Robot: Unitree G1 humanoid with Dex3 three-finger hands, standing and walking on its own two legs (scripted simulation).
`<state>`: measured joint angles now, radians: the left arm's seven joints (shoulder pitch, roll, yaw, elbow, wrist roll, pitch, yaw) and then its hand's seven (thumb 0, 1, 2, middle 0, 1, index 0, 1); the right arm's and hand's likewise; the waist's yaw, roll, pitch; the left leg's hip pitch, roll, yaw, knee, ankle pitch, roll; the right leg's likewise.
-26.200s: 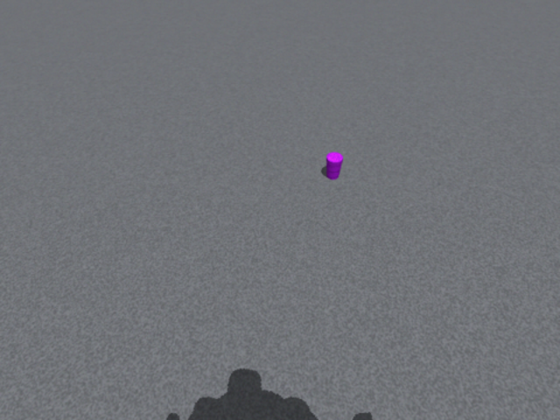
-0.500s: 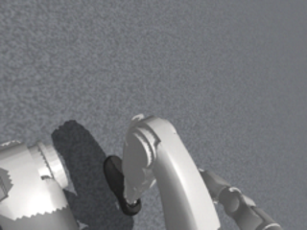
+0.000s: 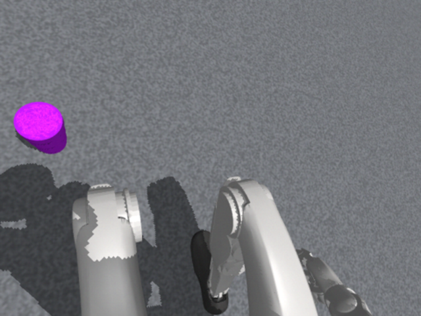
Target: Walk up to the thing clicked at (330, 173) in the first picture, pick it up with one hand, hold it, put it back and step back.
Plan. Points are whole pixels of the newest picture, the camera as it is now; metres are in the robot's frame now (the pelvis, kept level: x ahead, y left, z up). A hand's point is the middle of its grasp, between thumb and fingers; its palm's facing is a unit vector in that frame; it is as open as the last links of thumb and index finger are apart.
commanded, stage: home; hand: left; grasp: from the side
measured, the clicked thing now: (46, 132) +0.47 +0.31 -0.26
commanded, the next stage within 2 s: none
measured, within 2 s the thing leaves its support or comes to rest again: neither
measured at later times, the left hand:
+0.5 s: hand out of the picture +0.26 +0.36 +0.09, palm faces +0.36 -0.79 -0.49, open 17.2 cm
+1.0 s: hand out of the picture +0.23 +0.25 +0.29, palm faces +0.33 -0.88 -0.34, open 17.4 cm
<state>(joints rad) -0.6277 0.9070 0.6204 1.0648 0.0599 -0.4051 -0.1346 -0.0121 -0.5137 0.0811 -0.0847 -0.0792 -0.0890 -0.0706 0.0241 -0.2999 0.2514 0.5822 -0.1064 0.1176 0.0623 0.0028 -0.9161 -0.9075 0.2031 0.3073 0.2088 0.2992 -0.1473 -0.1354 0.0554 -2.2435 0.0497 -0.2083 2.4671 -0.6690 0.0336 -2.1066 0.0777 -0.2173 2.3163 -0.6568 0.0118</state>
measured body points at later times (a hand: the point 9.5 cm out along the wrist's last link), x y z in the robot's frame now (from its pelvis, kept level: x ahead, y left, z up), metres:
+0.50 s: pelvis +0.02 -0.01 +0.19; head +0.19 +0.05 +0.60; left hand +0.24 +0.39 +0.13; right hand +0.24 -0.23 +0.07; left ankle +0.09 +0.12 -0.29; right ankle +0.12 -0.11 -0.29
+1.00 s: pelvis +0.09 +0.00 +0.37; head +0.12 +0.03 +0.82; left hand +0.21 +0.29 +0.32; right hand +0.28 -0.20 +0.29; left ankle +0.08 +0.12 -0.29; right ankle +0.12 -0.11 -0.29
